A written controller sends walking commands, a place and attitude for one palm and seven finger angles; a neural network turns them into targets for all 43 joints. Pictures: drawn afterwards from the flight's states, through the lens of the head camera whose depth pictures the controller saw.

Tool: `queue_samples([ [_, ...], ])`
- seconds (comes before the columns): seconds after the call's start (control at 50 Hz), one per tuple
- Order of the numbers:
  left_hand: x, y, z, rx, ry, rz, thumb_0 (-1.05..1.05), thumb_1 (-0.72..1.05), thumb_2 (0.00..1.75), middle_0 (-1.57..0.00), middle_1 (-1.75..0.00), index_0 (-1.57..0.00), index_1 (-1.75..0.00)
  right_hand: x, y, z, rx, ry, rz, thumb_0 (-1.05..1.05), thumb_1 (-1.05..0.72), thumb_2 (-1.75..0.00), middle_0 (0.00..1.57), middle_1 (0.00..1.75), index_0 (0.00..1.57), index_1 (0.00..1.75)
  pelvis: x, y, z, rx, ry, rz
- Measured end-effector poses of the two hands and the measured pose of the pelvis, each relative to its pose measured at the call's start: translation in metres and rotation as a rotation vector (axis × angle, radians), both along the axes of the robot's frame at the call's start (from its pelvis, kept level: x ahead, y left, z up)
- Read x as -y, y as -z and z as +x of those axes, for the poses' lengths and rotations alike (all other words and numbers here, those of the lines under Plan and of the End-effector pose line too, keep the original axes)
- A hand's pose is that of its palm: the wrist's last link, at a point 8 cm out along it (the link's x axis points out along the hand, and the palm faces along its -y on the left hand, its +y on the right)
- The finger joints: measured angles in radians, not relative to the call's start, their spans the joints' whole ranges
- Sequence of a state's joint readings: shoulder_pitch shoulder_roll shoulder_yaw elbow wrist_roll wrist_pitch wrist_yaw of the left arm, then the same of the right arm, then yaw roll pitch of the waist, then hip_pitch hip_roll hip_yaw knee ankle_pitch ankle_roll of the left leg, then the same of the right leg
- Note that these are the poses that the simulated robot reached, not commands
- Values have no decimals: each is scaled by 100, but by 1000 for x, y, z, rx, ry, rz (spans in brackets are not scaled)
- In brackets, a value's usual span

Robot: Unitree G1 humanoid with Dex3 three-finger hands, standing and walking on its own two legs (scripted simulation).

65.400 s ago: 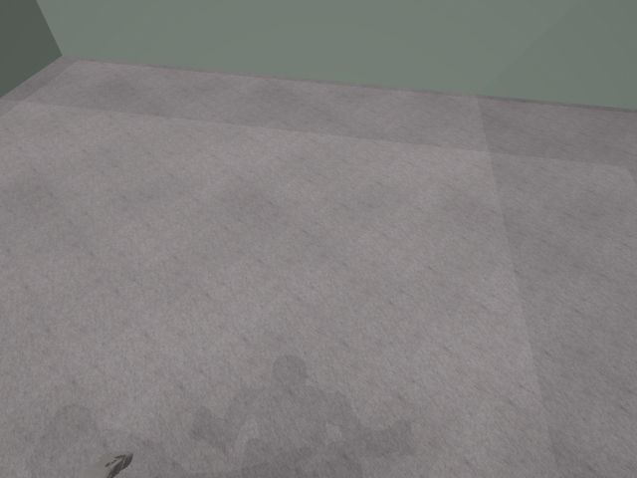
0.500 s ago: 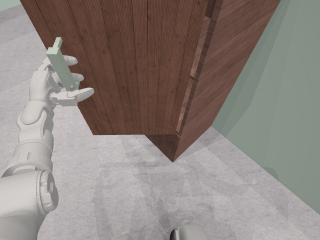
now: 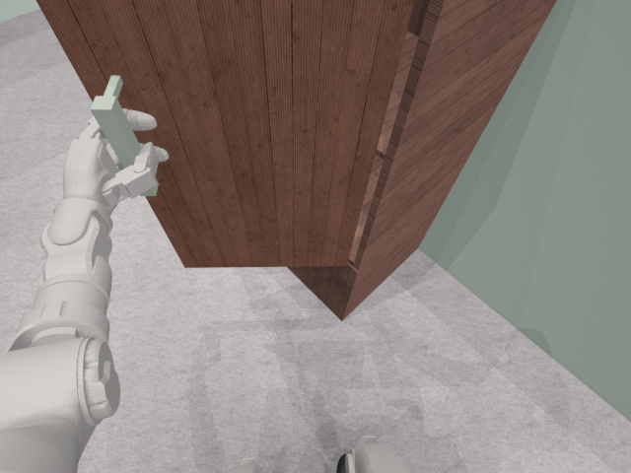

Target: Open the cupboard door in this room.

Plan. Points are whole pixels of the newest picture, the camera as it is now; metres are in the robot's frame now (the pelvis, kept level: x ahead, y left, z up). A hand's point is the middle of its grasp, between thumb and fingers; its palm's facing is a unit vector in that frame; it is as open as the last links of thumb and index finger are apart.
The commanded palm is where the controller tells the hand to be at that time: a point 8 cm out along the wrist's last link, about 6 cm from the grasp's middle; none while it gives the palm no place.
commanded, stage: pull the door open along its arc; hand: left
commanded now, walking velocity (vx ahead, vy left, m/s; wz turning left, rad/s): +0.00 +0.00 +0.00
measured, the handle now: (133, 140) +0.52 +0.22 +0.09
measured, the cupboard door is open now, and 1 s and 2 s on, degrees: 48 88 92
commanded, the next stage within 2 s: open thumb and fingers to let go in 1.02 s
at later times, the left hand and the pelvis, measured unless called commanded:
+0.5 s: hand (159, 261) +0.34 +0.16 +0.09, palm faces -0.02 -1.00 +0.01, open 6.1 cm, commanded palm +0.28 +0.23 +0.09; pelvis +0.02 +0.00 +0.02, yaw -2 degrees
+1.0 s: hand (231, 324) +0.27 +0.08 +0.09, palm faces +0.42 -0.91 -0.01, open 6.1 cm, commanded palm +0.20 +0.12 +0.09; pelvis +0.02 -0.04 +0.01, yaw +2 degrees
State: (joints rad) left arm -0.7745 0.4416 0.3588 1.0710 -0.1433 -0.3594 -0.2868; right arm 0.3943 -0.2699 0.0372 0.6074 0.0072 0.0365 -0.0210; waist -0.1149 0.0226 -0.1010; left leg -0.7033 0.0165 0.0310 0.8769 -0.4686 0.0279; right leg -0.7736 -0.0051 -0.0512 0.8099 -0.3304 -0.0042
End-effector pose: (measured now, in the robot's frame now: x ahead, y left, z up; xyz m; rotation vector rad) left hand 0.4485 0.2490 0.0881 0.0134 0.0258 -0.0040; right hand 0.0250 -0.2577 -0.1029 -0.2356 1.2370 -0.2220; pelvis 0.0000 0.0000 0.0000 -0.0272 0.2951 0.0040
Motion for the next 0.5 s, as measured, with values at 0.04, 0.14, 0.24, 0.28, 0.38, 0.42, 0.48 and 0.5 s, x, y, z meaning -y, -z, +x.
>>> queue_samples([
  [0.04, 0, 0, 0, 0, 0, 2, 0, 74, 84, -37, -135, -36, -135, 1, 0, 1, 4, 3, 0, 1, -90, -90, 20, 30, 20, 30, 0, 0, 0, 0, 3, 1],
  [0.14, 1, 0, -7, 5, 2, 4, 0, 75, 82, -37, -135, -35, -135, 2, -3, 5, 26, 17, 6, 1, -90, -90, 20, 30, 20, 30, 1, -2, 3, 4, 14, 3],
  [0.24, 3, 1, -24, 13, 12, 3, 0, 74, 78, -37, -135, -35, -135, 3, -7, 18, 71, 25, 20, 1, -90, -90, 20, 30, 20, 30, 2, -6, 9, 18, 25, 6],
  [0.28, 4, 1, -35, 18, 20, 1, 0, 73, 77, -37, -135, -35, -135, 2, -9, 27, 99, 23, 28, 1, -90, -90, 20, 30, 20, 30, 2, -8, 11, 26, 29, 8],
  [0.38, 12, 1, -71, 29, 46, 1, 0, 71, 74, -37, -135, -34, -135, -1, -17, 60, 206, -1, 50, 1, -90, -90, 20, 30, 20, 30, 2, -12, 17, 52, 33, 13],
  [0.42, 17, 1, -89, 32, 51, -4, 0, 70, 73, -37, -135, -34, -135, -3, -21, 76, 259, -17, 61, 1, -90, -90, 20, 30, 20, 30, 3, -14, 18, 64, 35, 15],
  [0.48, 29, 1, -116, 33, 31, -20, 0, 69, 72, -36, -134, -35, -134, -7, -28, 103, 343, -46, 78, 1, -90, -90, 20, 30, 20, 30, 4, -15, 20, 85, 35, 18],
  [0.5, 34, 1, -125, 32, 18, -27, 0, 69, 71, -35, -134, -35, -134, -9, -31, 112, 373, -56, 85, 1, -90, -90, 20, 30, 20, 30, 4, -16, 20, 92, 34, 19],
])
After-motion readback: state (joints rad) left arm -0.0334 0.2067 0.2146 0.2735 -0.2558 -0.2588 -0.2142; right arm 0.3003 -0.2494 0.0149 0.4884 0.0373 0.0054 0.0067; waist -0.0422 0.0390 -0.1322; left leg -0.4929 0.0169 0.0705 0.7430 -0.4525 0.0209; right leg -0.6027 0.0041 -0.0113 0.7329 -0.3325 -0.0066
